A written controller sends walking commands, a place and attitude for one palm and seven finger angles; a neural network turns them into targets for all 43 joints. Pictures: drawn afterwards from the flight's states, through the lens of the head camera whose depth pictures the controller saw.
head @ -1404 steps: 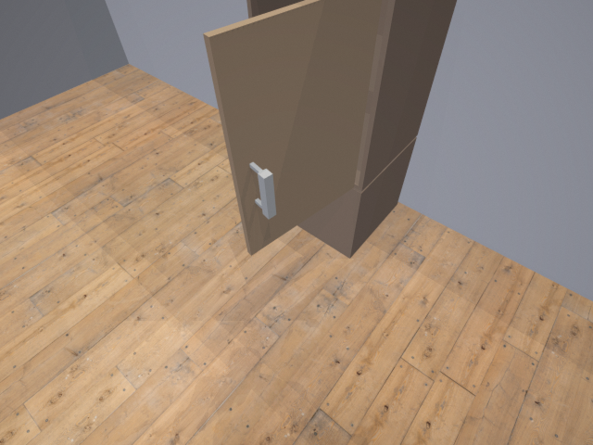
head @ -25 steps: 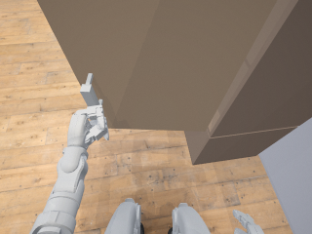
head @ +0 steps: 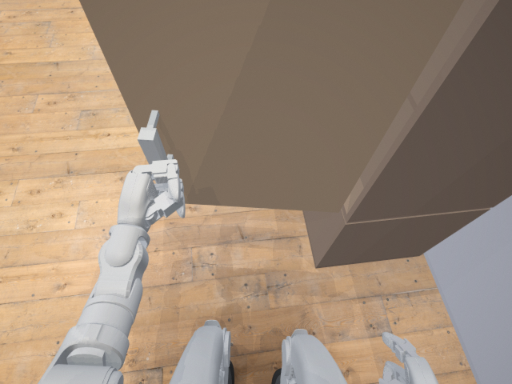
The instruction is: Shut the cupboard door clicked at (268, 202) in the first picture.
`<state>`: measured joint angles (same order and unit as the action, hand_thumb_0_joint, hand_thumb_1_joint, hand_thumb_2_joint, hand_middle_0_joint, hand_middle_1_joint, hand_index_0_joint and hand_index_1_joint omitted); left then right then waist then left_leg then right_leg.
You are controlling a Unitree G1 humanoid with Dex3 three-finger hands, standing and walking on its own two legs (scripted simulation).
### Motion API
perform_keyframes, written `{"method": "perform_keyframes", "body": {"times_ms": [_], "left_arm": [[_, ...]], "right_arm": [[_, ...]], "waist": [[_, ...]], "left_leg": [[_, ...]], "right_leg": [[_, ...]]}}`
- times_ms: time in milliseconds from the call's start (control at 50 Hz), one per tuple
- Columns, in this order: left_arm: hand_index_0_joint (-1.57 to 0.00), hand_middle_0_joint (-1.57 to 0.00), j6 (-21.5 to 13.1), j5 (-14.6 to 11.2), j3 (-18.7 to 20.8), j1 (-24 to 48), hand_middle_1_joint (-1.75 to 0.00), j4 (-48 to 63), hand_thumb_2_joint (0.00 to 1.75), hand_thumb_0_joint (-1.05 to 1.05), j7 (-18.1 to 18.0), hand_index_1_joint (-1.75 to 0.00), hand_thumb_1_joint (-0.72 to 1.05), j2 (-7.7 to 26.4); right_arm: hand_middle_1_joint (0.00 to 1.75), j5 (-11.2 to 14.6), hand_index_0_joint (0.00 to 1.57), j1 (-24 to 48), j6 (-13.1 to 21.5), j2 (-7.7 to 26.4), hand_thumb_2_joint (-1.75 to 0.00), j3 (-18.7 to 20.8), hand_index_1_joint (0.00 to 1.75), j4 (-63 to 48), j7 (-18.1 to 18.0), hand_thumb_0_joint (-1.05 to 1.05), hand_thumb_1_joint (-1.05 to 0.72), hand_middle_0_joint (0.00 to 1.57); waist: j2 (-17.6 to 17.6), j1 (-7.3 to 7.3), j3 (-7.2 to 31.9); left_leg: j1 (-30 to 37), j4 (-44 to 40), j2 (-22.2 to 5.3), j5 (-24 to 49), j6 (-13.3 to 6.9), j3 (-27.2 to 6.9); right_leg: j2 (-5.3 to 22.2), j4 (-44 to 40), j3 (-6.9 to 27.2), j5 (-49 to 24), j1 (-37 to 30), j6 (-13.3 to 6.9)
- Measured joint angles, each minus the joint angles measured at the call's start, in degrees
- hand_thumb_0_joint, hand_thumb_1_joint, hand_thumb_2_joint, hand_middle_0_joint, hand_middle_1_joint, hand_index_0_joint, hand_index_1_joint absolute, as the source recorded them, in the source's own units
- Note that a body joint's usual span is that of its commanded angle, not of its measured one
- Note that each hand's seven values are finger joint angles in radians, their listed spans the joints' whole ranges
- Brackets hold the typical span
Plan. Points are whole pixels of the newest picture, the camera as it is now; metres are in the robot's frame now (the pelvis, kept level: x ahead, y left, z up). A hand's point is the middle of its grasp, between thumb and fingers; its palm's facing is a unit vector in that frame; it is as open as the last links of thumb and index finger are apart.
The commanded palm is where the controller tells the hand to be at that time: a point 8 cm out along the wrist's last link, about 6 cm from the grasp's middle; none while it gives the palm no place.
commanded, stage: push the door shut along its arc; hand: left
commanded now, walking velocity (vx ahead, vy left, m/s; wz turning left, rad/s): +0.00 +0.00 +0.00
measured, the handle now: (160, 149) +0.48 +0.18 +0.03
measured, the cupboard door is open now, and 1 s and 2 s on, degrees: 80 65 52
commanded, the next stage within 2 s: pull the fist back off the door in 1.66 s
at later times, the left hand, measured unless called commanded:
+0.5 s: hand (186, 157) +0.46 +0.13 +0.03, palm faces -0.21 -0.98 -0.06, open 3.1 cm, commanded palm +0.46 +0.16 +0.03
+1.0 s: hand (225, 129) +0.53 +0.07 +0.03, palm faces -0.35 -0.94 -0.05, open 3.1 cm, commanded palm +0.53 +0.11 +0.03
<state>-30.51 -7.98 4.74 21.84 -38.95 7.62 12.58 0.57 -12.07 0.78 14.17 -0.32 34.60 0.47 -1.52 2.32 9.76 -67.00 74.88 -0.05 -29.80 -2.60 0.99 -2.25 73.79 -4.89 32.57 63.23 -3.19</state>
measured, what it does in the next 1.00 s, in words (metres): stands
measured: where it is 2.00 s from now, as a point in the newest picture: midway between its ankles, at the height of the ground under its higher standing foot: outside the picture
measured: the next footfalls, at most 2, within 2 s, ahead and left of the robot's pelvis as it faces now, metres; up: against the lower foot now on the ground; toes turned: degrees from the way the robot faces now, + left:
none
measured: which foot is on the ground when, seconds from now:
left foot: down 0.00-1.00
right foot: down 0.00-1.00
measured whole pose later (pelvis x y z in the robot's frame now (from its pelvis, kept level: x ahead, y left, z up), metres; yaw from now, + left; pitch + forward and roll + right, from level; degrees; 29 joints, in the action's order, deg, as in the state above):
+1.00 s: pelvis +0.00 +0.01 -0.03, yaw -3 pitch +30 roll -5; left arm -24.4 -2.7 11.9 60.6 -70.1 17.0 23.3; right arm -0.5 -19.7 -0.4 15.2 -1.9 36.9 2.3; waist -4.1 12.4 9.8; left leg -80.7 81.5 -1.4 -31.1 -4.0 0.9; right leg -3.4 78.4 -5.1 32.5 76.3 -2.2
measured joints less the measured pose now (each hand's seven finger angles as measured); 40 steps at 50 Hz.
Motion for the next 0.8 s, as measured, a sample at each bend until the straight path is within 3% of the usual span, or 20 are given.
{"method": "perform_keyframes", "body": {"times_ms": [100, 260, 380, 560, 800], "left_arm": [[-1.31, -1.31, -0.1, 0.3, 1.2, 7.1, -1.50, -5.3, 0.90, 0.01, 1.5, -1.50, 0.90, 1.5], [-1.30, -1.32, 2.2, -0.3, 3.4, 12.8, -1.50, -11.3, 0.90, 0.01, 5.0, -1.50, 0.90, 3.4], [-1.30, -1.32, 1.7, -0.5, 4.0, 18.2, -1.50, -17.2, 0.90, 0.01, 6.4, -1.50, 0.90, 5.1], [-1.30, -1.31, 2.3, 0.4, 4.2, 25.8, -1.50, -23.3, 0.90, 0.01, 8.5, -1.50, 0.90, 8.0], [-1.30, -1.30, 4.1, 2.8, 4.6, 32.4, -1.50, -27.4, 0.90, 0.01, 8.3, -1.50, 0.90, 8.8]], "right_arm": [[0.30, -0.1, 0.20, -0.1, 0.4, 0.0, -0.90, -0.2, 0.30, 1.0, 0.0, 0.01, -0.91, 0.20], [0.30, 0.4, 0.20, -3.0, -0.8, 0.6, -0.90, 0.1, 0.30, 1.9, 0.2, 0.01, -0.91, 0.20], [0.30, 0.5, 0.20, -4.8, -0.7, 0.9, -0.90, 0.0, 0.30, 2.7, 0.3, 0.01, -0.91, 0.20], [0.30, 0.1, 0.20, -5.7, -0.5, 1.5, -0.90, 0.0, 0.30, 3.4, 0.7, 0.01, -0.91, 0.20], [0.30, -0.7, 0.20, -6.3, -0.2, 1.4, -0.90, -0.8, 0.30, 3.1, 1.2, 0.00, -0.91, 0.20]], "waist": [[-0.1, 1.08, 0.1], [-1.0, 1.78, 0.4], [-1.0, 2.63, 0.1], [-1.1, 4.83, 0.3], [-1.8, 7.64, 0.1]], "left_leg": [[-2.6, 1.6, -0.1, -0.1, 0.0, -0.4], [-3.7, 1.8, -0.2, -0.1, -0.4, 0.0], [-4.9, 2.2, -0.1, 0.1, -0.6, -0.2], [-9.0, 4.3, -0.2, 0.1, -1.0, -0.7], [-11.8, 5.6, -0.5, -0.3, -1.5, -0.4]], "right_leg": [[-0.1, 1.2, -0.5, 0.1, 2.3, -0.1], [-0.1, 1.4, 0.0, -0.1, 3.5, 0.3], [0.0, 1.6, -0.3, -0.4, 4.6, 0.5], [0.0, 3.0, -0.9, -0.5, 8.1, 0.7], [-0.3, 3.8, -0.7, -0.6, 10.9, 1.1]]}}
